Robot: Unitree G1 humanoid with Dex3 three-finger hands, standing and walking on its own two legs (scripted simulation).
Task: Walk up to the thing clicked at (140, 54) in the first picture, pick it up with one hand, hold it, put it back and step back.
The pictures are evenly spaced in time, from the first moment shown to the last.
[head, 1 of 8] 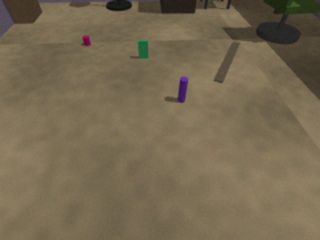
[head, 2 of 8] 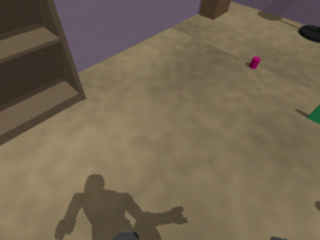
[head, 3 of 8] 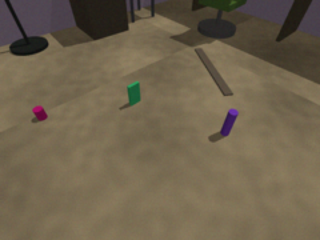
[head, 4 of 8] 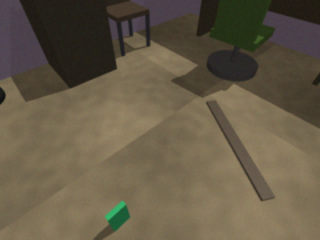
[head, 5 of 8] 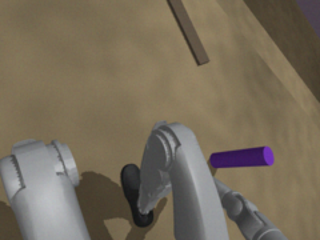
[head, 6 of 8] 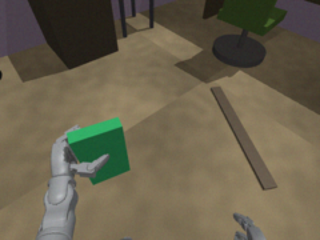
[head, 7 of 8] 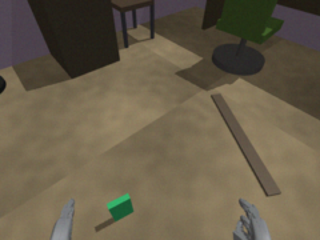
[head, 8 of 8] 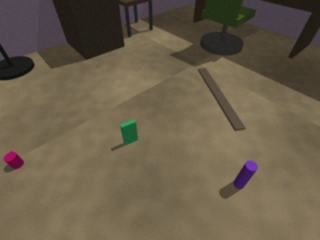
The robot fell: no
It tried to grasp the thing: yes
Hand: left
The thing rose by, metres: 0.65
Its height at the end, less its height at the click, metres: +0.00
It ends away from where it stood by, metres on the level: 0.01
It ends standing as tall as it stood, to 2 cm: yes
